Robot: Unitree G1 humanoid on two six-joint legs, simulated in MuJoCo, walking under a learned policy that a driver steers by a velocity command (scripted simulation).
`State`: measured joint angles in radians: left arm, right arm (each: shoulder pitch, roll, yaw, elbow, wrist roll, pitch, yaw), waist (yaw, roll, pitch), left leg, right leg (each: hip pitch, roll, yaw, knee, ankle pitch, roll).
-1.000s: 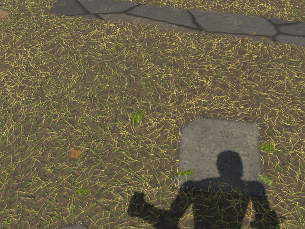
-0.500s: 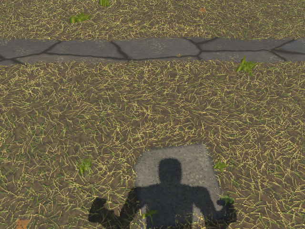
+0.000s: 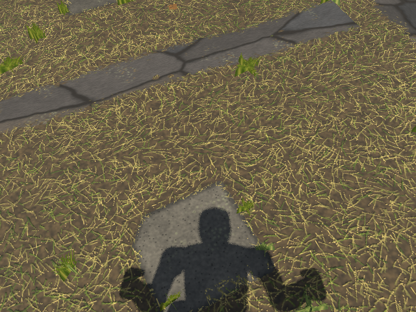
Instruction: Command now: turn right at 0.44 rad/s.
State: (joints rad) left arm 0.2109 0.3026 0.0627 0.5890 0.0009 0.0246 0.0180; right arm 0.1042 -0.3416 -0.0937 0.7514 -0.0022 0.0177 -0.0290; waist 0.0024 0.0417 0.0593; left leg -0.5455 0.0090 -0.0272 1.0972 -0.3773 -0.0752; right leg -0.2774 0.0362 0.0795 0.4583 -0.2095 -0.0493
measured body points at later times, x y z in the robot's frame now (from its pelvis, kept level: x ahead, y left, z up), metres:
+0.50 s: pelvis +0.08 +0.02 +0.00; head +0.11 +0.03 +0.45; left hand +0.27 +0.27 -0.10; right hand +0.08 -0.26 -0.11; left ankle +0.01 +0.14 -0.74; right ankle +0.15 -0.14 -0.69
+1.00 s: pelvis +0.33 -0.07 +0.00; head +0.34 -0.07 +0.45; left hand +0.37 +0.21 -0.11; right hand +0.49 -0.34 -0.10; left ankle +0.46 +0.11 -0.67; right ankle +0.28 -0.15 -0.74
